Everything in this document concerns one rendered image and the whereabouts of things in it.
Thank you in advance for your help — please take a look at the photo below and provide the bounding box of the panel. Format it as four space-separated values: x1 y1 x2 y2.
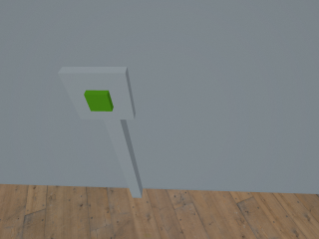
58 67 143 198

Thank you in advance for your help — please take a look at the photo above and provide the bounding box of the button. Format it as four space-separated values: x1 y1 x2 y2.
84 90 114 112

